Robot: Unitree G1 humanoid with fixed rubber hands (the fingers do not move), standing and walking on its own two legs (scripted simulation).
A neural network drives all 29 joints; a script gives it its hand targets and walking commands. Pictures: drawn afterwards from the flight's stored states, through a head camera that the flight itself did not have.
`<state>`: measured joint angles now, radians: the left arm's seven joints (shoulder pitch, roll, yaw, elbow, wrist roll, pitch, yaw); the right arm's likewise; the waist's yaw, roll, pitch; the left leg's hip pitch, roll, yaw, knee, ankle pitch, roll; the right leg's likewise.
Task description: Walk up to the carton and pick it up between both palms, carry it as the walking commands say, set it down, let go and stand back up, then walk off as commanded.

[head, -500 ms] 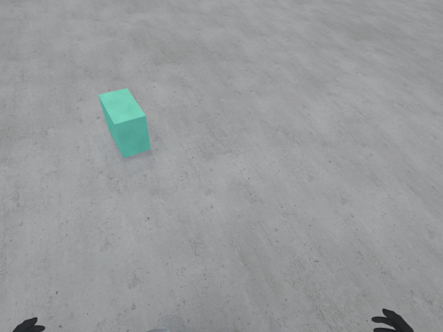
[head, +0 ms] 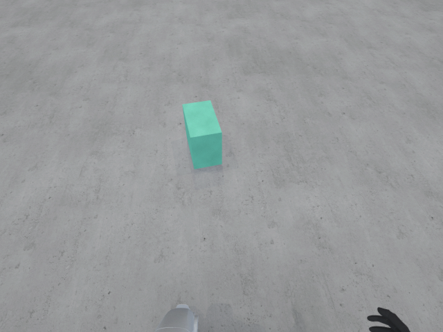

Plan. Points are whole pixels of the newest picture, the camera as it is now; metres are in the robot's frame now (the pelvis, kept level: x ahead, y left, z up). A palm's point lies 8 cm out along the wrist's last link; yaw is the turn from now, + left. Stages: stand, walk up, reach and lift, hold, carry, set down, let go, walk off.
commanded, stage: walk up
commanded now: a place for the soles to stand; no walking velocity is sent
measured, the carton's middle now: (202, 134) +1.25 +0.17 -0.63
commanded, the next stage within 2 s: none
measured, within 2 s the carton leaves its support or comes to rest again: neither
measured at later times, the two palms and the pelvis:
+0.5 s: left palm (64, 281) +0.23 +0.35 -0.11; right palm (366, 257) +0.31 -0.31 -0.12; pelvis +0.20 +0.01 -0.03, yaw +7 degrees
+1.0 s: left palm (87, 209) +0.41 +0.37 -0.12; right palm (351, 204) +0.44 -0.31 -0.10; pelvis +0.35 +0.04 -0.03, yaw +5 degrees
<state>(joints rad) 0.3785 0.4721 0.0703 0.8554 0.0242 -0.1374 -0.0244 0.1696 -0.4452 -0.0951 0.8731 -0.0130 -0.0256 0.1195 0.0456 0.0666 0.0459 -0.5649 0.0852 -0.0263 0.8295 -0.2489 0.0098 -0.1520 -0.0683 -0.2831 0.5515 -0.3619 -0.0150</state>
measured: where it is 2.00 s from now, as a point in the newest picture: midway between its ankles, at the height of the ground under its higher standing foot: (217, 229)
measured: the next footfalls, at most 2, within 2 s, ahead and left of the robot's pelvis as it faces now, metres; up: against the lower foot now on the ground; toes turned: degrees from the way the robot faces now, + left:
left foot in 0.10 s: +0.20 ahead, +0.15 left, +0.00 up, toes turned +7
right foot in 0.38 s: +0.30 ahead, -0.11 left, +0.00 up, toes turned -2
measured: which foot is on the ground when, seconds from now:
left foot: up 0.00-0.08, down 0.10-0.42, up 0.44-0.66, down 0.68-1.00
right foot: down 0.00-0.12, up 0.14-0.36, down 0.38-0.68, up 0.70-0.96, down 0.98-1.00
